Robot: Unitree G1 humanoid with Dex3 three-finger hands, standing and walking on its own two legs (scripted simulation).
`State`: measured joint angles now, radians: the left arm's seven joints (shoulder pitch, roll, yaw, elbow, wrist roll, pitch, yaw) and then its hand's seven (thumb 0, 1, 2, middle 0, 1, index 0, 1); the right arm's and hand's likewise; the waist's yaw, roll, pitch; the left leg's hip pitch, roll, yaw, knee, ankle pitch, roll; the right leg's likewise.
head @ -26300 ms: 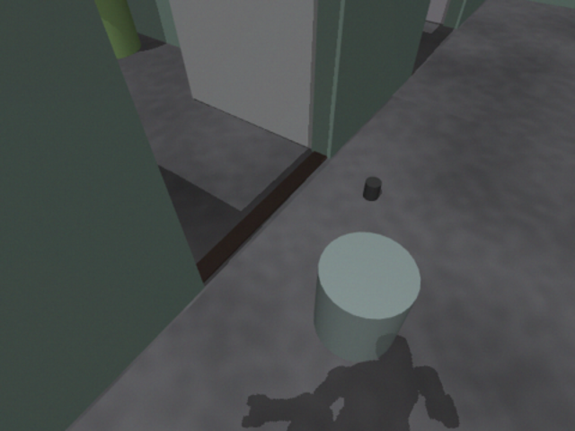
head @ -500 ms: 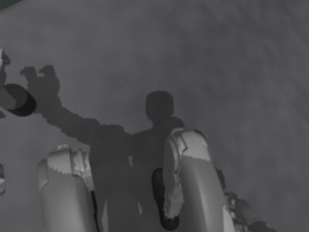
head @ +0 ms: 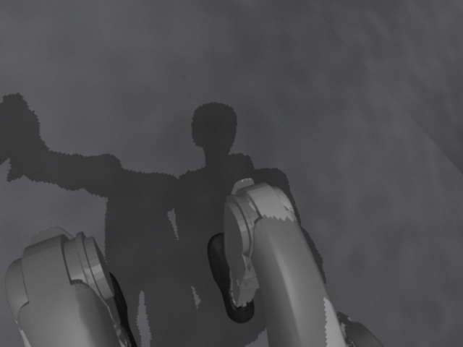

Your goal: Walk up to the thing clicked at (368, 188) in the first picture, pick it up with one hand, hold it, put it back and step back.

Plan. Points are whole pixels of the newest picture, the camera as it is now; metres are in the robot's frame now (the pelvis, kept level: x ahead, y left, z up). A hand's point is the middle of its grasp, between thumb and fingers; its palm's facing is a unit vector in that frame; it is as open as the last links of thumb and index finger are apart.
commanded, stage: rest palm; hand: left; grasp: from above
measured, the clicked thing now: out of the picture +0.46 +0.35 -0.27
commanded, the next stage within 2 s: close in 0.64 s
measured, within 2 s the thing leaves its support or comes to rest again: neither
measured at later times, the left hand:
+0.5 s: hand out of the picture +0.45 +0.34 -0.23, palm faces -0.45 -0.13 -0.88, open 14.1 cm
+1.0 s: hand out of the picture +0.45 +0.34 -0.25, palm faces -0.43 -0.14 -0.89, open 13.1 cm
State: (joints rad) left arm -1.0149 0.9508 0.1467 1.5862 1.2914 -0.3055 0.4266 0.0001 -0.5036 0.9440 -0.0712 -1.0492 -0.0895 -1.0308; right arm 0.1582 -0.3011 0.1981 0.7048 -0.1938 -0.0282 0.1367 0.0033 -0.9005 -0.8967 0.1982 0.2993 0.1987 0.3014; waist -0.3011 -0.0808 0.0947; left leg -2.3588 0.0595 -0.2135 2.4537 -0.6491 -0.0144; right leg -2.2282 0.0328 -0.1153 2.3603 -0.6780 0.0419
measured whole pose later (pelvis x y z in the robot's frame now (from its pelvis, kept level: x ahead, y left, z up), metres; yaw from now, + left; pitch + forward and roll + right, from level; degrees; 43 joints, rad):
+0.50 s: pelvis +0.01 +0.01 -0.01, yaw -2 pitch +30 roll -13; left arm -1.02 0.96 0.15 1.65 1.29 -0.22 0.52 0.00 -0.50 0.98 -0.08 -1.01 -0.08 -1.00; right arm 0.08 -0.28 0.23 0.68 -0.25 -0.15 0.20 0.00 -0.90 -0.90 0.20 0.30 0.20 0.30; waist -0.32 -0.10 0.09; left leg -2.38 0.06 -0.25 2.52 -0.70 -0.01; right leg -2.23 0.05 -0.14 2.40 -0.71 0.06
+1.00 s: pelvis +0.01 +0.01 -0.02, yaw -3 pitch +28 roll -13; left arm -1.00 1.00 0.16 1.68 1.31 -0.27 0.58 0.00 -0.38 0.97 -0.13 -1.07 -0.15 -1.05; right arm 0.08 -0.32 0.25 0.69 -0.27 -0.16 0.21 0.00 -0.90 -0.90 0.20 0.30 0.20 0.30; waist -0.32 -0.13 0.12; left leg -2.37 0.06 -0.27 2.54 -0.70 -0.01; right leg -2.22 0.06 -0.15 2.40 -0.70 0.06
